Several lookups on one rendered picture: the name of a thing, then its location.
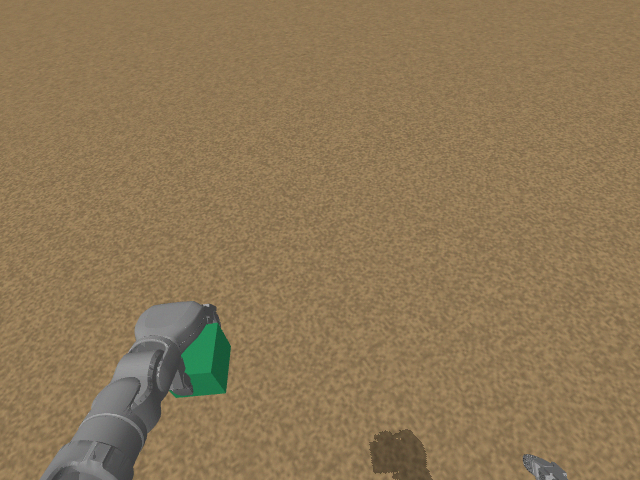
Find right robot hand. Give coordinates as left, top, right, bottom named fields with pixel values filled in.
left=523, top=454, right=568, bottom=480

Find cube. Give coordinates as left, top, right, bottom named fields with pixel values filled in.
left=169, top=323, right=231, bottom=398

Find left robot arm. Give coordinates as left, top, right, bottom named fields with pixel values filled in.
left=39, top=336, right=181, bottom=480

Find left robot hand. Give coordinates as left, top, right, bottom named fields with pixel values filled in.
left=134, top=301, right=221, bottom=396

